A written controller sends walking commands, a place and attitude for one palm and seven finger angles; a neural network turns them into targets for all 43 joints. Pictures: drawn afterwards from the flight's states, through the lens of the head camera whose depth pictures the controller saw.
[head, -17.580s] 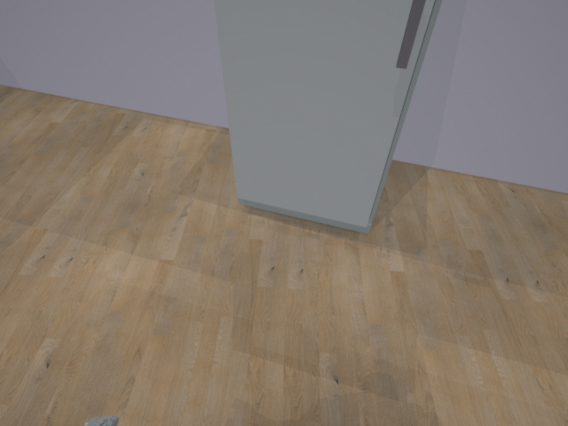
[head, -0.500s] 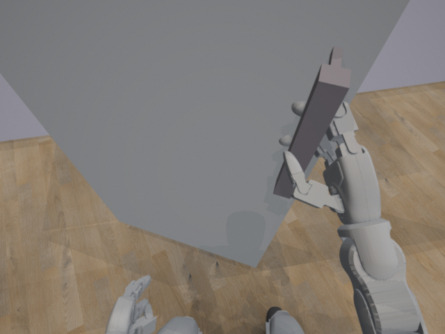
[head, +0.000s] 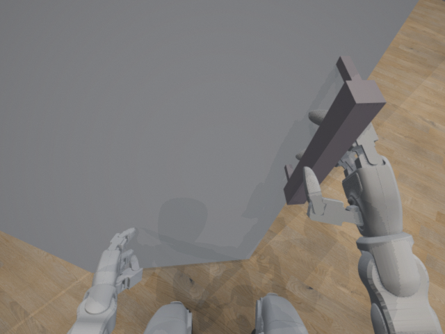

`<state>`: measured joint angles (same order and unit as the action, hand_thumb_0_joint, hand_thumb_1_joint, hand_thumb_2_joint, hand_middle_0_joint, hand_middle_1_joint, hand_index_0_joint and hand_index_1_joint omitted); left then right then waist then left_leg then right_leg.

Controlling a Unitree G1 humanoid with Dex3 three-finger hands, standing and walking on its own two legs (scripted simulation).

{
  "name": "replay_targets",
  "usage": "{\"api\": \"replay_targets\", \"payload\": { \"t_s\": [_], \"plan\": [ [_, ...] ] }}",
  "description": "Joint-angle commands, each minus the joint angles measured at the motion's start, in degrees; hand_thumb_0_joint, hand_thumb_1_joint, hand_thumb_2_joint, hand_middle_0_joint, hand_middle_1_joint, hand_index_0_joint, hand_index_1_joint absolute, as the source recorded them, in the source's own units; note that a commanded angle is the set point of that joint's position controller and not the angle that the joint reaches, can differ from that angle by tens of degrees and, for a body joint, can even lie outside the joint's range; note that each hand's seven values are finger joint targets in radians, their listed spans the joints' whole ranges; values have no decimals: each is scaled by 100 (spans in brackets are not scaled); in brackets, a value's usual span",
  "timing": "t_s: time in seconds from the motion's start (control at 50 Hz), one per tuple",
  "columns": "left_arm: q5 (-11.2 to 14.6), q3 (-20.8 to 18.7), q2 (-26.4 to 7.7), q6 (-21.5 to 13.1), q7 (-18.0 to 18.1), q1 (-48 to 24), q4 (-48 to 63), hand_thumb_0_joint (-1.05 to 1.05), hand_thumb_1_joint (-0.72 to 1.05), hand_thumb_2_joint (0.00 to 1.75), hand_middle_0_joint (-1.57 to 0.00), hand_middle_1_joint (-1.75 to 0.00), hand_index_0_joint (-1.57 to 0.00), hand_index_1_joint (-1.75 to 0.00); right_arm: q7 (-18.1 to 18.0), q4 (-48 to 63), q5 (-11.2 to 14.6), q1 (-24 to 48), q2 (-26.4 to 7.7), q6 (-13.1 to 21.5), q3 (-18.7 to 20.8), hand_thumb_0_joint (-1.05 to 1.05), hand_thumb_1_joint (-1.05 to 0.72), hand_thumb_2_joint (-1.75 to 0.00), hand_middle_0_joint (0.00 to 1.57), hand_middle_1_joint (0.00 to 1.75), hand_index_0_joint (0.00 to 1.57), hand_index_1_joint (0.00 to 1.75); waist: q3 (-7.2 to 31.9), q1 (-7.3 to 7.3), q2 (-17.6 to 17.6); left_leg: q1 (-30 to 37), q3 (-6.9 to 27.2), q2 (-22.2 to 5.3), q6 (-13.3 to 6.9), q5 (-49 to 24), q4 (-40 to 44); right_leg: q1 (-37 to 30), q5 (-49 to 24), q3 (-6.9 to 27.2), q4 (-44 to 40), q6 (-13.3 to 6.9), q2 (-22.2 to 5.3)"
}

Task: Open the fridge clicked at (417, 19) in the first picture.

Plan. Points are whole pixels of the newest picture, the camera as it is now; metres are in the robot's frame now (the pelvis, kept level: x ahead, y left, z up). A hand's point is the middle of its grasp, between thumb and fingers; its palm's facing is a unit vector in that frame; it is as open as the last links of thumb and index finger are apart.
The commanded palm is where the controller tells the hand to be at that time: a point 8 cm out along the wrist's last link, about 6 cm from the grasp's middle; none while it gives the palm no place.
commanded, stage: walk backward, drawing the door open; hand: right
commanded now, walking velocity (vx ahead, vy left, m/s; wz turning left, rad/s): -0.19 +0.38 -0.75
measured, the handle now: (314, 144) +0.34 -0.07 +0.18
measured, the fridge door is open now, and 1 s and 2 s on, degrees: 38 63 65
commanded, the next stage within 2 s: stop walking and hold the door back in 0.98 s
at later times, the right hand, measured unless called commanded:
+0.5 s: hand (305, 253) +0.21 -0.06 +0.17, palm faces +0.48 +0.83 -0.27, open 7.2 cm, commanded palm +0.15 -0.09 +0.18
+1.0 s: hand out of the picture +0.06 -0.02 +0.17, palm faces +0.71 +0.65 -0.26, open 7.0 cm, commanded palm +0.00 -0.03 +0.18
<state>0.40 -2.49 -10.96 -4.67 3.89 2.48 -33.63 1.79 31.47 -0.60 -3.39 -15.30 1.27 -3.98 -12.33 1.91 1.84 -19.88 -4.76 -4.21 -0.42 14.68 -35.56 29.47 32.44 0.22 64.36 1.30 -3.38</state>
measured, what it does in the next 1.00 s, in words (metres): steps to the left, turning right: right foot, then left foot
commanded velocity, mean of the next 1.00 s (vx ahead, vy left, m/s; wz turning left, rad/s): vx -0.25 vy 0.14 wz -0.45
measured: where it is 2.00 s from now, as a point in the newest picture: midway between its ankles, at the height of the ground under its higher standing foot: outside the picture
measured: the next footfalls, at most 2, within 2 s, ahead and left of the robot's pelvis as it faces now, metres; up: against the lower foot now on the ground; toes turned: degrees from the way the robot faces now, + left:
right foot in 0.10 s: +0.01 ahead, -0.08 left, +0.00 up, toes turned -14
left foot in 0.36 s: +0.10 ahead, +0.28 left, +0.00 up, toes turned -10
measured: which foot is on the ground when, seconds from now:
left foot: down 0.00-0.10, up 0.12-0.34, down 0.36-0.66, up 0.68-1.00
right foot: up 0.00-0.08, down 0.10-0.36, up 0.38-0.64, down 0.66-1.00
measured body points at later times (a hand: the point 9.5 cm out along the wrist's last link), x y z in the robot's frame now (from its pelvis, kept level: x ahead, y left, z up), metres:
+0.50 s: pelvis -0.03 +0.19 +0.00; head +0.04 +0.21 +0.45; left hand +0.18 +0.36 -0.12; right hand +0.18 -0.10 +0.18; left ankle +0.06 +0.28 -0.73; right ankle -0.07 +0.06 -0.64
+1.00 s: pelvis -0.07 +0.31 +0.02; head -0.03 +0.28 +0.46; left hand +0.16 +0.41 -0.09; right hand +0.02 -0.05 +0.19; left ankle +0.00 +0.46 -0.70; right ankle -0.08 +0.15 -0.73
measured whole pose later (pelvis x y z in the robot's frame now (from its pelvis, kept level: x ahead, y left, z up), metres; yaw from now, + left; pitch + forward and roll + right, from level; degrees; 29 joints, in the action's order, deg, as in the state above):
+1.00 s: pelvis -0.07 +0.31 +0.02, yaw -31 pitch +0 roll +4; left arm -1.0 3.9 -8.3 -6.5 2.6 13.4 -36.8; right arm -6.1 19.7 5.5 -8.2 -20.5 3.4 13.1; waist -5.2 -0.2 3.8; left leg -15.3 -0.7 1.7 3.6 21.0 -35.2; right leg 18.8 7.1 6.6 25.5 2.7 -5.4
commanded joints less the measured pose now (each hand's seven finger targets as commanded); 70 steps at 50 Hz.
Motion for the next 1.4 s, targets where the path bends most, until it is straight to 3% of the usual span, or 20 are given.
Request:
{"api": "replay_targets", "payload": {
  "t_s": [0.0,0.04,0.08,0.1,0.2,0.3,0.34,0.36,0.46,0.6,0.62,0.66,0.76,0.96,1.02,1.04,1.1,1.3,1.34,1.38],
  "plan": [
    [-92,116,-90,-316,89,-48,918,0,90,90,-20,-30,-20,-30,-494,1598,195,885,-115,774,673,0,-90,-90,45,140,45,140,2355,-66,-1181,1445,-176,-1034,-975,-3216,487,-730,-345,-855,-1993,33,29],
    [-113,60,-194,-406,94,361,941,0,90,90,-20,-30,-20,-30,-418,1709,193,1012,69,837,419,0,-90,-90,45,140,45,140,2565,141,-935,485,-255,-784,-654,-2451,-453,-2147,-1584,-612,-3735,-95,-140],
    [-213,-138,-732,-456,54,295,1076,0,90,90,-20,-30,-20,-30,-379,1832,105,1291,11,1010,384,0,-90,-90,45,140,45,140,2651,11,1042,-2312,66,191,228,1683,-2487,-4364,-6482,3338,-4565,-1265,-2973],
    [-217,-124,-849,-393,-3,404,1158,0,90,90,-20,-30,-20,-30,-466,1462,-67,1393,-124,1174,577,0,-90,-90,45,140,45,140,2512,3,630,-2491,601,171,257,1920,-3039,-4397,-7051,3774,-4429,-1639,-3251],
    [-103,-105,-700,-526,-76,97,684,0,90,90,-20,-30,-20,-30,-443,1358,122,1195,-43,1049,728,0,-90,-90,45,140,45,140,2386,-225,1325,-427,631,64,251,362,-1571,-2467,-4838,472,-4150,-729,-1541],
    [77,56,-535,-405,-14,174,859,0,90,90,-20,-30,-20,-30,-741,1006,259,979,-411,880,1231,0,-90,-90,45,140,45,140,2462,-210,463,1350,-71,427,405,-345,863,-1549,-2153,137,-3353,-382,-730],
    [22,143,-269,-348,14,75,865,0,90,90,-20,-30,-20,-30,-838,1110,209,945,-1224,920,1831,0,-90,-90,45,140,45,140,2322,-183,-1925,1088,1631,-1205,-262,-1903,1729,-432,86,-279,-1044,32,440],
    [-86,171,-284,-340,36,2,815,0,90,90,-20,-30,-20,-30,-888,1161,241,781,-1354,890,2163,0,-90,-90,45,140,45,140,2553,-401,-1778,704,1981,-1777,-709,-1229,1953,-262,400,92,249,-31,513],
    [-80,263,-303,-216,-28,52,769,0,90,90,-20,-30,-20,-30,-1022,1237,352,243,-1083,1046,2288,0,-90,-90,45,140,45,140,2663,-219,-1115,1786,839,-1512,-1012,-3249,1091,82,103,-80,390,143,258],
    [-129,182,-512,-121,140,460,883,0,90,90,-20,-30,-20,-30,-975,1104,443,369,-997,952,2084,0,-90,-90,45,140,45,140,2684,-101,-480,954,221,-1085,-602,-1488,811,-1742,-1387,-539,-3602,-79,190],
    [-122,179,-554,-118,139,532,950,0,90,90,-20,-30,-20,-30,-951,1198,446,542,-921,976,1958,0,-90,-90,45,140,45,140,2712,-15,75,463,27,-794,-305,-1130,80,-2321,-2104,38,-4357,-219,-207],
    [-154,148,-722,-283,41,468,913,0,90,90,-20,-30,-20,-30,-895,1110,378,813,-1170,1097,1991,0,-90,-90,45,140,45,140,2522,-292,1621,-1404,376,223,275,1830,-1913,-3036,-6013,3262,-4802,-1395,-2717],
    [-74,21,-702,-397,-35,528,467,0,90,90,-20,-30,-20,-30,-830,893,256,883,-932,984,1837,0,-90,-90,45,140,45,140,2416,-158,1179,-1012,478,417,330,785,-2042,-2999,-5437,1295,-4263,-833,-1350],
    [-70,105,-753,-518,43,378,474,0,90,90,-20,-30,-20,-30,-996,553,507,623,-1532,1021,2602,0,-90,-90,45,140,45,140,2480,-291,1244,1268,212,657,377,-65,1311,-1915,-3739,1222,-3929,-568,-822],
    [-48,195,-510,-435,20,190,695,0,90,90,-20,-30,-20,-30,-1038,456,449,788,-2376,1057,3169,0,-90,-90,45,140,45,140,2242,-328,-1279,1295,2087,-1653,-625,-2915,1902,-168,5,62,-1160,171,635],
    [-132,251,-523,-411,9,388,615,0,90,90,-20,-30,-20,-30,-1110,225,406,634,-2539,1055,3504,0,-90,-90,45,140,45,140,2322,-356,-892,1250,1868,-2000,-885,-3475,1668,126,135,254,-143,131,496],
    [-47,171,-591,-357,81,252,405,0,90,90,-20,-30,-20,-30,-1131,-885,416,1193,-2008,895,3222,0,-90,-90,45,140,45,140,2608,-172,-1089,1859,1051,-1535,-725,-4416,913,329,-503,272,639,239,407],
    [-51,31,-1066,-196,279,422,117,0,90,90,-20,-30,-20,-30,-1040,-2573,319,4855,-1382,1147,1658,0,-90,-90,45,140,45,140,2221,-116,-236,139,941,-950,-318,1054,1233,-2451,-1304,-394,-4147,-253,354],
    [-1,-1,-1287,-174,222,331,303,0,90,90,-20,-30,-20,-30,-1001,-2600,296,5606,-970,1205,1247,0,-90,-90,45,140,45,140,2135,-189,2017,-1032,-108,336,150,1405,-908,-2846,-901,2079,-5118,-1045,-1477],
    [83,155,-964,-226,241,414,58,0,90,90,-20,-30,-20,-30,-1035,-3269,128,6453,-1524,1192,1480,0,-90,-90,45,140,45,140,2087,-23,1303,-1608,633,214,66,1176,-2528,-2655,-715,3093,-5396,-1313,-1880]
  ]
}}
